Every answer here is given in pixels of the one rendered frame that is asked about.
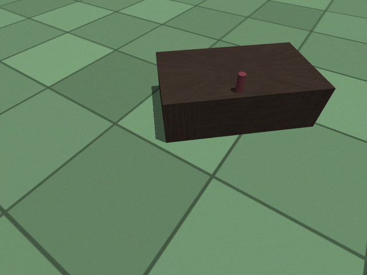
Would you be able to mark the can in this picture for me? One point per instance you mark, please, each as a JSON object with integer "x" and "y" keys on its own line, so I can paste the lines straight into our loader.
{"x": 240, "y": 82}

